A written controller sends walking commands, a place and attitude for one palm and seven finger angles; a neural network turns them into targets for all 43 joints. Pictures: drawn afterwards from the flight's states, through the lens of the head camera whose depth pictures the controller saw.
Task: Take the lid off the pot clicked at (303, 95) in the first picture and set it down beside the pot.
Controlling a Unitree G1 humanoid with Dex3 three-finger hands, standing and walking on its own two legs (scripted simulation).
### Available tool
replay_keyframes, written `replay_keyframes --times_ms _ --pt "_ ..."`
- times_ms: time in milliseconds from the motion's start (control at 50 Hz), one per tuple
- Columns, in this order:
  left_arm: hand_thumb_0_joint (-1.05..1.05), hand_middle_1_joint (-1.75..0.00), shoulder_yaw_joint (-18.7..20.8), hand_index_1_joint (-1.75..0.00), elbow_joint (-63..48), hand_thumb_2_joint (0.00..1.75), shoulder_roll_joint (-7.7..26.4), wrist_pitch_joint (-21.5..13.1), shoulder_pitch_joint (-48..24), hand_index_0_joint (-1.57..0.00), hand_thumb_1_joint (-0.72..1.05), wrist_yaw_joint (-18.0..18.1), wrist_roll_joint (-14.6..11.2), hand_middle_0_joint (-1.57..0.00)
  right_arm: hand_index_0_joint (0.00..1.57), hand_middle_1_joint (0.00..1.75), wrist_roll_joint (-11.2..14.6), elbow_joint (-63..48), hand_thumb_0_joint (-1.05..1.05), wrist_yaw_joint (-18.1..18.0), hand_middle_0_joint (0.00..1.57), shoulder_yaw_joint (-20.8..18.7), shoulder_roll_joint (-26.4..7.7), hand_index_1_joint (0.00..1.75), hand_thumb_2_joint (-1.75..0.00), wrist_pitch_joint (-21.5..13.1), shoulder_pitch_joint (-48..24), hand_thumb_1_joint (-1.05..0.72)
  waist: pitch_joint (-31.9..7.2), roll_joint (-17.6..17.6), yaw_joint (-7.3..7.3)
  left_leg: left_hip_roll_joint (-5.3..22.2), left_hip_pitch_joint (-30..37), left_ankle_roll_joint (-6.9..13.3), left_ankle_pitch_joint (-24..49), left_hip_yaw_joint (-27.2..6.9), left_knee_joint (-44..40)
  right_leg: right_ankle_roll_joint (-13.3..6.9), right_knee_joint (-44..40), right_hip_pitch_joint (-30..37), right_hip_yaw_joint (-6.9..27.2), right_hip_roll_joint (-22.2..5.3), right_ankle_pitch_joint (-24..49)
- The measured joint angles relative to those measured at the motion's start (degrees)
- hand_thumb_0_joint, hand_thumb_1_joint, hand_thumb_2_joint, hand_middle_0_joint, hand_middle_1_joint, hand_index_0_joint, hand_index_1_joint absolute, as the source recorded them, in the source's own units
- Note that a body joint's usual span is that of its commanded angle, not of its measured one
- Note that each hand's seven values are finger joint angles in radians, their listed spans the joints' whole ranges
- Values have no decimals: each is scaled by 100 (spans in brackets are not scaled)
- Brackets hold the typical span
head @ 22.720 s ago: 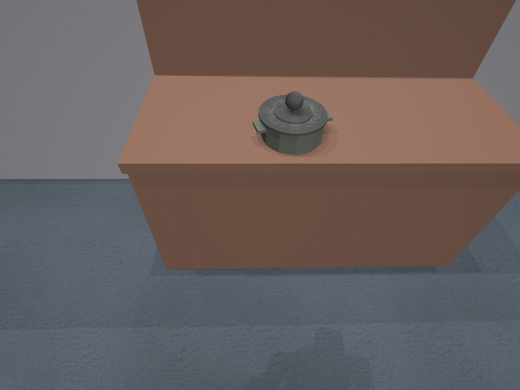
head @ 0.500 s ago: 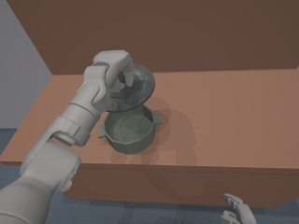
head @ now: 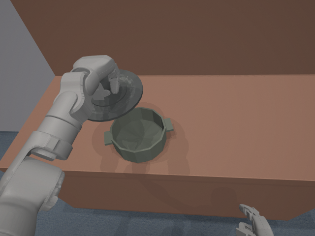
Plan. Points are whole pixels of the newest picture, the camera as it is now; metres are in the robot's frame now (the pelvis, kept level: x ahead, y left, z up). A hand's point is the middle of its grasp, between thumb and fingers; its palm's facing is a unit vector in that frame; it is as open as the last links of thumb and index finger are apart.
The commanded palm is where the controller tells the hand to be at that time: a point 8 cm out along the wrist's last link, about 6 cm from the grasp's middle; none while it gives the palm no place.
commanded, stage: move the lid sideways beside the pot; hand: left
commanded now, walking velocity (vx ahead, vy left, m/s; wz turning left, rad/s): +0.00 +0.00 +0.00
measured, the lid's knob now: (103, 82) +0.48 +0.16 +0.14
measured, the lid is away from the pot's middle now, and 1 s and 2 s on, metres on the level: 0.07 0.19 0.24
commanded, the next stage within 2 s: lower the lid onto the table in 1.58 s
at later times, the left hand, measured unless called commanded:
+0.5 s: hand (78, 87) +0.44 +0.22 +0.16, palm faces -0.27 -0.02 -0.96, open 4.5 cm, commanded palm +0.42 +0.22 +0.23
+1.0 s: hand (55, 90) +0.43 +0.27 +0.16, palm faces -0.29 -0.02 -0.96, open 4.5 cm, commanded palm +0.42 +0.27 +0.23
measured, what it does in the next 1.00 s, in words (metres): stands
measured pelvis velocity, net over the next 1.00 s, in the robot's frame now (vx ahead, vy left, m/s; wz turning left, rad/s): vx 0.00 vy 0.01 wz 0.02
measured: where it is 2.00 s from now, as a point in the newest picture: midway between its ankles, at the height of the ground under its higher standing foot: outside the picture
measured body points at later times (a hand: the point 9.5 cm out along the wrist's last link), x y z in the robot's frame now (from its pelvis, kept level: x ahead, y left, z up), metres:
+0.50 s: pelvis +0.01 +0.01 +0.00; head +0.05 -0.01 +0.45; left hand +0.45 +0.22 +0.21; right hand +0.15 -0.23 -0.13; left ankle -0.03 +0.12 -0.74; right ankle +0.02 -0.15 -0.74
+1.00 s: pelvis +0.00 +0.01 +0.00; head +0.05 -0.01 +0.45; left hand +0.44 +0.27 +0.22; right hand +0.15 -0.24 -0.12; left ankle -0.03 +0.12 -0.74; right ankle +0.02 -0.15 -0.74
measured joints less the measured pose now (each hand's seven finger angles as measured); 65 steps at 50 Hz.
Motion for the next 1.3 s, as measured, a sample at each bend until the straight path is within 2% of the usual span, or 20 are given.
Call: replay_keyframes --times_ms 260,340,720,1080,1300 --pt "-9 -83 170 -114 78 89 354 -372 -10 -107 31 -125 -11 -45 20 30 -19 -13 1 15 20 38 39 30 -90 27 29 -90 40 -31 7 -43 -72 51 -14 -58 36 23 -118 30 -60 -44 48" --pt "-9 -83 355 -114 92 89 442 -507 68 -107 31 -127 -24 -45 20 30 -13 -5 1 37 20 58 41 30 -90 70 88 -90 31 -19 -15 -48 -71 69 -26 -43 28 43 -157 38 -47 -47 58" --pt "-9 -83 780 -114 -148 89 932 -840 408 -107 31 -253 -53 -45 20 30 2 -75 1 93 20 -1 -55 30 -90 136 201 -90 83 -12 -38 -46 -67 95 -31 -67 4 53 -302 111 -80 -42 110" --pt "-9 -83 978 -114 199 89 1330 -1199 312 -107 31 -389 -47 -45 20 30 25 -87 1 63 20 3 -68 30 -90 249 172 -90 120 -62 -15 -21 -169 75 -16 -152 82 32 -339 96 -165 -20 156" --pt "-9 -83 1185 -114 784 89 1595 -1533 143 -106 31 -428 -28 -45 20 30 63 5 1 9 20 11 -87 30 -90 306 285 -90 159 -87 -67 -12 -246 81 -23 -154 137 44 -340 45 -165 -10 180"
